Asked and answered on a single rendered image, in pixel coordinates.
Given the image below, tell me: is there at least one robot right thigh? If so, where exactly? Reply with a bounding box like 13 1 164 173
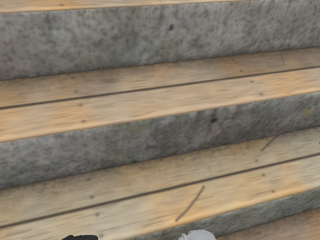
178 229 216 240

